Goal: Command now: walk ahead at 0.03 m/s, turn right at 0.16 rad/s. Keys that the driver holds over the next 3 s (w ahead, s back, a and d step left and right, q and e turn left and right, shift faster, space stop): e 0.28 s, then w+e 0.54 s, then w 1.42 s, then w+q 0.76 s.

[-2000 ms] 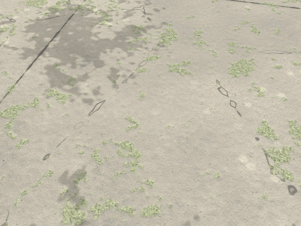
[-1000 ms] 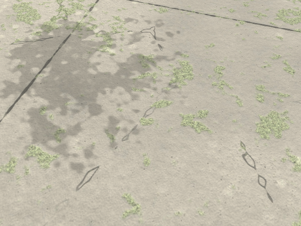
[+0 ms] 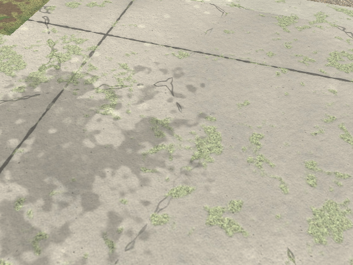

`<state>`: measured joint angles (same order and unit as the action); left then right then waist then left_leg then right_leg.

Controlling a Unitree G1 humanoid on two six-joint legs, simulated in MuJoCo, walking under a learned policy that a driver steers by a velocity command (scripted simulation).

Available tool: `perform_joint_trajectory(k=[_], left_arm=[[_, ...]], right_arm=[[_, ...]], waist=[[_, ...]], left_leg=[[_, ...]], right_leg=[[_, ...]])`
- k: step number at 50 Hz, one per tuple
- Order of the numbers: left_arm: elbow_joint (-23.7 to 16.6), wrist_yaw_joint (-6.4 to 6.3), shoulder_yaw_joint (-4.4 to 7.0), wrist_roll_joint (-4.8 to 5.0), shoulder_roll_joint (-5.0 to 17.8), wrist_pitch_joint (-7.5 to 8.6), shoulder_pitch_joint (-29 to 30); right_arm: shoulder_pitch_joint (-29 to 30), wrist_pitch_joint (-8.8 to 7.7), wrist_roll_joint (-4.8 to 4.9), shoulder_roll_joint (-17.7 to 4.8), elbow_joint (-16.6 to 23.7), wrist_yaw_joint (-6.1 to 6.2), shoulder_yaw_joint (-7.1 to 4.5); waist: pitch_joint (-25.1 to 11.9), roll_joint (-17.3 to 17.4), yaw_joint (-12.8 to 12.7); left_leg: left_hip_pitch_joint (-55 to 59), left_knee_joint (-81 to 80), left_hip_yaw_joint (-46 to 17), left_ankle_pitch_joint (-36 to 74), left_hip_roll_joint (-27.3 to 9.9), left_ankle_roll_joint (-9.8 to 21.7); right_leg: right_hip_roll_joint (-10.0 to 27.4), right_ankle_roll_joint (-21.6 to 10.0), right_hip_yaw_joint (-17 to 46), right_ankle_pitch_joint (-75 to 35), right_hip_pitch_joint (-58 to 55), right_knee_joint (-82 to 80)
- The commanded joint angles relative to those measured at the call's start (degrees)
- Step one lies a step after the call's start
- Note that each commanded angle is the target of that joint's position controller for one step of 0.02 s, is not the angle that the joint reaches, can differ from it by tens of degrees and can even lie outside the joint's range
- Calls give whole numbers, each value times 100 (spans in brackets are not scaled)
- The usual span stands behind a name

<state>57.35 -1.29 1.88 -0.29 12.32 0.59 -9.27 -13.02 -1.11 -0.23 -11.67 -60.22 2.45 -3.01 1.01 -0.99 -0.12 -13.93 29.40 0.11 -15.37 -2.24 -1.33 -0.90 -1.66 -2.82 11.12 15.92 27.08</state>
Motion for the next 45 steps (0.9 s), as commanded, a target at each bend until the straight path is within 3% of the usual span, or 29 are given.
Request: perform_joint_trajectory(k=[1, 3, 5, 6, 8, 9, 11, 12, 13, 14, 15, 16, 17, 18, 19, 21, 25, 30, 35, 38, 40, 41, 42, 43, 44, 45], left_arm=[[-437, -16, 188, 85, 751, 23, 378], [-559, -24, 226, 103, 716, -28, 416], [-673, -27, 243, 76, 629, -86, 396], [-716, -18, 254, 56, 601, -116, 330], [-770, 22, 285, 43, 567, -180, 128], [-856, 51, 295, 65, 583, -209, 214], [-924, 103, 316, 125, 590, -238, 149], [-840, 124, 347, 126, 595, -243, -65], [-757, 142, 413, 108, 667, -255, -234], [-826, 132, 543, 91, 1030, -248, -303], [-929, 101, 685, 38, 1778, -193, -626], [-886, 158, 548, -67, 1507, -24, -1070], [-938, 160, 508, -15, 1365, 116, -882], [-1044, 141, 473, 96, 1231, 197, -579], [-1144, 110, 436, 141, 1157, 227, -305], [-1186, 47, 397, 111, 1067, 254, -302], [-1099, -31, 427, 125, 1130, 331, -767], [-1110, -33, 479, 153, 1230, 297, -923], [-1118, -9, 505, 181, 1239, 251, -1057], [-1197, 7, 492, 182, 1193, 213, -995], [-1321, 2, 405, 166, 930, 209, -845], [-1451, 17, 297, 98, 597, 237, -737], [-1678, 14, 210, 204, 325, 317, -1175], [-1567, 1, 292, 294, 880, 356, -1375], [-1500, 13, 352, 266, 1149, 361, -1083], [-1466, 19, 349, 210, 1084, 351, -919]], right_arm=[[-124, -41, 30, -944, 240, 128, -221], [-329, 15, 38, -994, 249, 207, -283], [-494, 49, 28, -1103, 288, 271, -350], [-458, 51, 21, -1161, 340, 298, -377], [-2, 19, 34, -1165, 577, 346, -379], [153, -7, 39, -1206, 676, 353, -392], [594, -13, 123, -1404, 815, 353, -457], [782, 24, 174, -1427, 841, 334, -472], [650, 71, 171, -1333, 781, 288, -469], [289, 106, 98, -1107, 698, 223, -436], [685, 96, -85, -665, 1117, 198, -281], [882, 26, -13, -743, 1205, 126, -291], [898, -46, 116, -832, 1235, 53, -312], [928, -110, 135, -989, 1171, 27, -361], [954, -161, 80, -1128, 1116, 55, -407], [1022, -278, 13, -1119, 1125, 34, -430], [1346, -458, 4, -873, 1244, -58, -379], [1758, -524, 79, -832, 1459, -138, -301], [2101, -675, 144, -901, 1734, -238, -232], [1744, -768, 170, -1069, 1743, -267, -266], [832, -798, 121, -1294, 1531, -224, -374], [-82, -789, 38, -1582, 1407, -176, -457], [-736, -700, -55, -2104, 1231, -201, -568], [-613, -688, 45, -1691, 1229, -257, -491], [-394, -678, 85, -1233, 1330, -279, -373], [-175, -646, 55, -1046, 1369, -298, -305]], waist=[[-200, 305, 127], [-254, 355, 192], [-287, 594, 243], [-308, 796, 222], [-348, 1214, 113], [-262, 1135, 134], [-258, 920, -52], [-353, 859, -195], [-435, 669, -217], [-403, -321, -139], [-485, -1964, -248], [-968, -1156, -433], [-686, -756, -291], [-382, -332, -180], [-200, -246, -113], [-167, -347, -78], [-212, -284, -204], [-29, -576, -340], [46, -583, -466], [-58, -758, -239], [-395, -704, 239], [-1012, -93, 626], [-1485, 1683, 416], [-1086, 1539, 364], [-457, 1033, 428], [-164, 696, 341]], left_leg=[[197, -326, -129, 722, -245, 322], [340, -266, -218, 854, -413, 454], [552, -384, -627, 1273, -905, 726], [639, -443, -900, 1618, -1270, 922], [580, -512, -1363, 2414, -2006, 1342], [553, -538, -1404, 2648, -2153, 1400], [301, -357, -924, 2609, -1934, 1033], [36, -112, -483, 2434, -1670, 781], [-252, 348, -64, 1975, -1373, 545], [-948, 1569, 589, 858, -843, 103], [-2629, 3168, 718, -2229, 256, -340], [-2763, 4111, -398, -2508, 194, -189], [-3205, 4268, -560, -1983, 58, -5], [-3330, 4027, -579, -1343, -120, 132], [-3283, 3631, -589, -798, -220, 174], [-2815, 2958, -570, -105, -226, 165], [-2649, 1600, -508, 650, -19, 22], [-2184, 529, -506, 1049, 147, -139], [-1687, -101, -513, 951, 272, -105], [-728, -478, -417, 843, 348, 24], [700, -741, -468, 843, 96, 266], [2049, -721, -1312, 369, -775, 617], [3332, -1286, -3691, -909, -1992, 1483], [3125, -1516, -4413, -1954, -2211, 1640], [2587, -1552, -3674, -1781, -1920, 1462], [2090, -1614, -2953, -1140, -1608, 1297]], right_leg=[[214, -296, 345, -731, 177, -29], [145, -316, 358, -903, 479, 324], [27, -222, 283, -784, 911, 908], [-12, -159, 195, -419, 1100, 1259], [40, -104, 122, 1524, 1312, 2174], [191, -96, 213, 2034, 1454, 2389], [322, -113, 172, 1532, 1003, 1755], [130, -137, -109, 747, 377, 1130], [-102, -197, -218, 119, -223, 638], [304, -479, 767, -1049, -849, -123], [1846, -1627, 3546, -1593, -1471, -931], [2099, -2037, 4237, -352, -1625, -1147], [1981, -1882, 3983, 984, -1601, -1235], [1693, -1516, 3647, 2077, -1405, -1346], [1546, -1268, 3436, 2260, -1218, -1478], [1256, -1126, 3061, 1799, -1019, -1695], [1074, -1150, 2599, 657, -1357, -1706], [993, -1134, 2614, 734, -960, -1721], [949, -1116, 2872, 769, -868, -1430], [867, -1020, 3084, 473, -684, -1098], [517, -748, 2875, 87, -170, -275], [108, -475, 2291, 425, 597, 1224], [-612, -156, 1425, 2184, 2264, 2841], [-127, -99, 1393, 2246, 3065, 3784], [84, -103, 1416, 1736, 3251, 4100], [244, -79, 1265, 1291, 3117, 4128]])
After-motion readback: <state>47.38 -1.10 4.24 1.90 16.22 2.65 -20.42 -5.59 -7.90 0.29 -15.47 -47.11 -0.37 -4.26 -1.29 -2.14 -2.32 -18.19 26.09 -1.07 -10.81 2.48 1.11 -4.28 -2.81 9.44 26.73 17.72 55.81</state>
